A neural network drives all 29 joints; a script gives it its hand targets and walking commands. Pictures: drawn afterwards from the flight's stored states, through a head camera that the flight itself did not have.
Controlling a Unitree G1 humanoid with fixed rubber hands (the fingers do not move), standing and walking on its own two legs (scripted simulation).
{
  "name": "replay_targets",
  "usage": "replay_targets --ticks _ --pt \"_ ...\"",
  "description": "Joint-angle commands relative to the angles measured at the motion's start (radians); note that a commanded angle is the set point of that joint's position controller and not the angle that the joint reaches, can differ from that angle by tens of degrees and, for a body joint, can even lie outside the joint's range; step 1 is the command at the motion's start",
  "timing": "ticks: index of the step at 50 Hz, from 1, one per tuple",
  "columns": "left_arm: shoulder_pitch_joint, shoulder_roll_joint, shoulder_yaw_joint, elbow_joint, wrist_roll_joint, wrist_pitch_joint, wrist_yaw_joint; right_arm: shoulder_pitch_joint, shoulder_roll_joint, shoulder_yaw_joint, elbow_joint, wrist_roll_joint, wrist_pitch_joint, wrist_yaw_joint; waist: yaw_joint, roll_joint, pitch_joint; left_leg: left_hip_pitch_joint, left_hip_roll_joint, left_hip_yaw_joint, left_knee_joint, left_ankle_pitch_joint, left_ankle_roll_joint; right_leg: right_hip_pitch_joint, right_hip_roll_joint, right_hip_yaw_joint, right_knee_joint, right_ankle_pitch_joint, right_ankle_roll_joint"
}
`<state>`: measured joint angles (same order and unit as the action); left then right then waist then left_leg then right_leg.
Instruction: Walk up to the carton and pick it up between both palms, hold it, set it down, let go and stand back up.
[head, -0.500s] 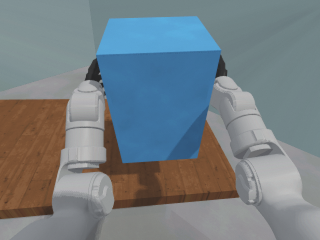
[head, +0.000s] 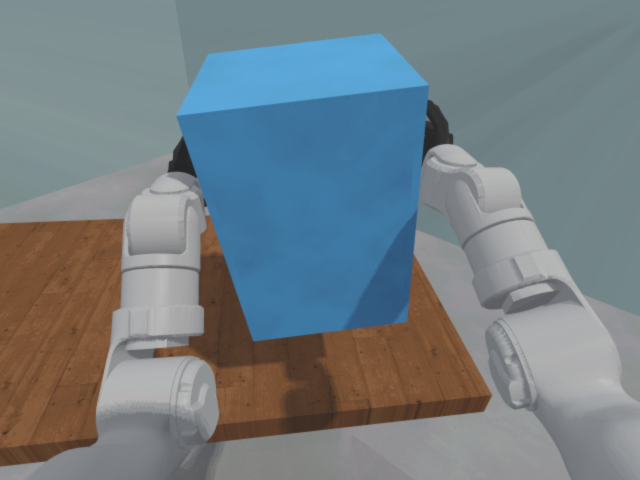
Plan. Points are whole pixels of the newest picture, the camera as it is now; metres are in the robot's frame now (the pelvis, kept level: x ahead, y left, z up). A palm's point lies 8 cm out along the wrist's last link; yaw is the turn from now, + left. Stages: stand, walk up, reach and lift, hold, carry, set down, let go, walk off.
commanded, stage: reach and lift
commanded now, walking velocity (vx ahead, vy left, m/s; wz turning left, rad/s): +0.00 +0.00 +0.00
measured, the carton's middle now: (313, 195) +0.37 +0.00 +0.25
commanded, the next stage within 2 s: hold in 0.34 s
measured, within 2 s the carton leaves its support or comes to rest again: neither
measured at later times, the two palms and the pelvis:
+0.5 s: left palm (181, 169) +0.36 +0.14 +0.30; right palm (445, 138) +0.36 -0.14 +0.33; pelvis +0.00 +0.00 +0.00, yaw +0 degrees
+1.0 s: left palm (169, 151) +0.35 +0.15 +0.32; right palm (444, 130) +0.36 -0.14 +0.34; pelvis -0.01 -0.01 +0.00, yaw +0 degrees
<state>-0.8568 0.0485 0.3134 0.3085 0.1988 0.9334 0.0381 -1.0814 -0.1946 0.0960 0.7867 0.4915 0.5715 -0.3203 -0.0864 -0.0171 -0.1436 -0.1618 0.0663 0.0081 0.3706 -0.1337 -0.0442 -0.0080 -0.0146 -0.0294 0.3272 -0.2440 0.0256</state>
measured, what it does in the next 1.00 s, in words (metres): stands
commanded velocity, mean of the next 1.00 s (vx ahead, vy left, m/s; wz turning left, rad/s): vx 0.00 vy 0.00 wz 0.00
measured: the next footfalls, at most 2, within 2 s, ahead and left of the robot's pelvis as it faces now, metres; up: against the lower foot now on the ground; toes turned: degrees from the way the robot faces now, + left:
none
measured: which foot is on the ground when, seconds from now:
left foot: down 0.00-1.00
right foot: down 0.00-1.00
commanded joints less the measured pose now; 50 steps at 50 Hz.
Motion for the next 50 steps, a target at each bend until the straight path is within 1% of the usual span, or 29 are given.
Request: replay_targets --ticks 1,3,6,7,8,10,13,14,15,16,17,18,19,20,23,24,29,30,31,36,37,38,40,41,43,46,48,49,50 --pt "-0.963 -0.496 -0.416 -0.253 -0.215 -0.132 -0.137 -0.766 0.711 0.213 -0.325 0.177 0.053 0.129 0.0 0.045 -0.418 0.337 -0.108 -0.009 0.023 0.307 0.003 -0.139 0.098 0.004 -0.055 0.374 0.09" --pt "-0.972 -0.506 -0.41 -0.266 -0.231 -0.13 -0.13 -0.781 0.731 0.223 -0.36 0.194 0.064 0.127 0.015 0.046 -0.442 0.334 -0.111 -0.013 0.033 0.315 0.0 -0.139 0.102 0.003 -0.057 0.359 0.09" --pt "-0.976 -0.494 -0.417 -0.286 -0.235 -0.118 -0.121 -0.768 0.714 0.219 -0.386 0.2 0.079 0.12 0.001 0.036 -0.453 0.332 -0.113 -0.017 0.049 0.336 -0.002 -0.132 0.107 0.005 -0.045 0.403 0.092" --pt "-0.973 -0.492 -0.399 -0.241 -0.227 -0.112 -0.124 -0.784 0.711 0.216 -0.368 0.198 0.084 0.12 0.012 0.038 -0.425 0.319 -0.109 -0.015 0.039 0.304 0.001 -0.152 0.107 0.01 -0.05 0.363 0.09" --pt "-0.954 -0.48 -0.387 -0.208 -0.223 -0.105 -0.131 -0.765 0.681 0.182 -0.323 0.182 0.093 0.119 -0.01 0.036 -0.395 0.3 -0.113 -0.012 0.027 0.258 0.002 -0.157 0.1 0.009 -0.061 0.332 0.087" --pt "-0.959 -0.471 -0.365 -0.188 -0.212 -0.101 -0.135 -0.784 0.691 0.195 -0.321 0.188 0.104 0.12 0.012 0.025 -0.376 0.295 -0.108 -0.013 0.012 0.232 0.011 -0.166 0.099 0.016 -0.069 0.294 0.086" --pt "-0.995 -0.462 -0.344 -0.144 -0.203 -0.1 -0.144 -0.771 0.678 0.151 -0.224 0.165 0.115 0.135 0.009 0.033 -0.331 0.275 -0.103 -0.011 -0.01 0.175 0.009 -0.188 0.09 0.02 -0.075 0.214 0.07" --pt "-1.014 -0.474 -0.358 -0.183 -0.216 -0.105 -0.144 -0.776 0.677 0.157 -0.228 0.177 0.112 0.136 -0.001 0.029 -0.384 0.3 -0.104 -0.017 -0.001 0.228 0.006 -0.175 0.095 0.019 -0.066 0.259 0.071" --pt "-1.01 -0.487 -0.363 -0.198 -0.218 -0.103 -0.146 -0.774 0.667 0.151 -0.218 0.188 0.116 0.133 -0.005 0.071 -0.403 0.32 -0.103 -0.013 0.01 0.279 -0.005 -0.171 0.099 0.017 -0.061 0.296 0.07" --pt "-0.984 -0.467 -0.323 -0.128 -0.202 -0.092 -0.148 -0.791 0.639 0.146 -0.196 0.188 0.122 0.133 0.006 0.051 -0.352 0.299 -0.104 -0.01 0.013 0.271 -0.004 -0.162 0.104 0.013 -0.068 0.28 0.068" --pt "-0.977 -0.48 -0.356 -0.188 -0.216 -0.095 -0.15 -0.807 0.659 0.165 -0.259 0.199 0.109 0.13 0.005 0.042 -0.418 0.327 -0.106 -0.007 0.024 0.33 -0.012 -0.134 0.106 0.015 -0.061 0.348 0.072" --pt "-0.97 -0.469 -0.333 -0.174 -0.205 -0.092 -0.153 -0.768 0.645 0.155 -0.208 0.19 0.12 0.127 -0.001 0.057 -0.385 0.328 -0.106 -0.009 0.025 0.334 -0.015 -0.135 0.105 0.022 -0.061 0.361 0.071" --pt "-0.978 -0.467 -0.325 -0.172 -0.204 -0.089 -0.155 -0.83 0.645 0.169 -0.262 0.202 0.113 0.126 0.02 0.043 -0.399 0.318 -0.107 -0.007 0.029 0.338 -0.012 -0.123 0.107 0.021 -0.058 0.36 0.074" --pt "-0.972 -0.462 -0.326 -0.183 -0.205 -0.085 -0.158 -0.794 0.649 0.171 -0.25 0.208 0.119 0.123 0.014 0.037 -0.415 0.317 -0.111 -0.005 0.033 0.347 -0.01 -0.111 0.103 0.025 -0.057 0.393 0.077" --pt "-1.011 -0.448 -0.296 -0.154 -0.189 -0.086 -0.162 -0.792 0.648 0.137 -0.182 0.183 0.13 0.131 0.021 0.046 -0.347 0.286 -0.107 -0.006 0.001 0.255 -0.002 -0.145 0.099 0.024 -0.064 0.274 0.069" --pt "-1.021 -0.465 -0.323 -0.177 -0.206 -0.089 -0.161 -0.812 0.661 0.15 -0.228 0.197 0.122 0.132 0.021 0.043 -0.402 0.295 -0.107 -0.006 0.016 0.288 -0.006 -0.143 0.102 0.021 -0.059 0.311 0.072" --pt "-1.066 -0.469 -0.323 -0.153 -0.218 -0.092 -0.152 -0.862 0.648 0.119 -0.214 0.192 0.122 0.138 0.011 0.047 -0.389 0.275 -0.104 -0.018 0.01 0.258 -0.009 -0.167 0.108 0.016 -0.069 0.247 0.066" --pt "-1.079 -0.466 -0.318 -0.167 -0.211 -0.097 -0.148 -0.856 0.666 0.123 -0.209 0.195 0.123 0.14 0.029 0.045 -0.397 0.281 -0.101 -0.018 0.015 0.253 -0.006 -0.177 0.108 0.021 -0.067 0.243 0.066" --pt "-1.093 -0.47 -0.327 -0.18 -0.221 -0.099 -0.143 -0.847 0.66 0.118 -0.203 0.192 0.122 0.144 0.024 0.065 -0.416 0.291 -0.1 -0.018 0.015 0.271 -0.013 -0.179 0.108 0.021 -0.067 0.247 0.062" --pt "-1.068 -0.453 -0.276 -0.064 -0.196 -0.096 -0.146 -0.862 0.63 0.076 -0.118 0.167 0.128 0.154 0.027 0.046 -0.347 0.256 -0.097 -0.011 -0.001 0.192 -0.003 -0.209 0.103 0.024 -0.08 0.17 0.057" --pt "-1.093 -0.451 -0.283 -0.086 -0.196 -0.101 -0.149 -0.852 0.622 0.06 -0.095 0.161 0.125 0.155 0.023 0.068 -0.36 0.256 -0.095 -0.012 -0.008 0.178 -0.006 -0.21 0.099 0.028 -0.08 0.156 0.054" --pt "-1.083 -0.442 -0.267 -0.023 -0.193 -0.096 -0.154 -0.84 0.599 0.043 -0.049 0.152 0.131 0.158 0.012 0.061 -0.3 0.232 -0.094 -0.017 -0.017 0.136 -0.004 -0.223 0.096 0.028 -0.084 0.111 0.049" --pt "-1.091 -0.445 -0.253 0.01 -0.18 -0.1 -0.159 -0.867 0.598 0.024 -0.042 0.138 0.122 0.163 0.014 0.056 -0.287 0.219 -0.09 -0.022 -0.032 0.102 0.001 -0.23 0.095 0.032 -0.087 0.078 0.043" --pt "-1.137 -0.458 -0.287 -0.049 -0.199 -0.111 -0.158 -0.89 0.607 0.028 -0.071 0.142 0.108 0.167 0.007 0.074 -0.367 0.241 -0.092 -0.02 -0.019 0.131 -0.004 -0.223 0.095 0.029 -0.078 0.109 0.041" --pt "-1.13 -0.468 -0.273 -0.028 -0.204 -0.115 -0.151 -0.923 0.627 0.04 -0.099 0.153 0.099 0.167 0.024 0.077 -0.394 0.248 -0.089 -0.023 -0.005 0.166 -0.008 -0.21 0.102 0.03 -0.078 0.125 0.042" --pt "-1.108 -0.429 -0.231 0.019 -0.182 -0.118 -0.155 -0.925 0.62 0.054 -0.095 0.153 0.097 0.164 0.049 0.043 -0.368 0.236 -0.098 -0.012 -0.007 0.159 0.01 -0.206 0.09 0.035 -0.081 0.141 0.054" --pt "-1.129 -0.443 -0.245 0.02 -0.193 -0.125 -0.16 -0.941 0.605 0.033 -0.095 0.142 0.09 0.159 0.032 0.045 -0.373 0.226 -0.103 -0.013 -0.004 0.147 0.006 -0.212 0.087 0.033 -0.076 0.134 0.051" --pt "-1.126 -0.429 -0.219 0.072 -0.178 -0.123 -0.159 -0.949 0.613 0.033 -0.082 0.139 0.09 0.16 0.046 0.023 -0.343 0.203 -0.099 -0.008 -0.009 0.121 0.013 -0.221 0.09 0.03 -0.081 0.112 0.052" --pt "-1.14 -0.444 -0.249 0.006 -0.19 -0.128 -0.155 -0.953 0.618 0.042 -0.11 0.149 0.079 0.162 0.039 0.061 -0.394 0.238 -0.096 -0.009 0.0 0.164 0.003 -0.211 0.093 0.03 -0.077 0.143 0.049"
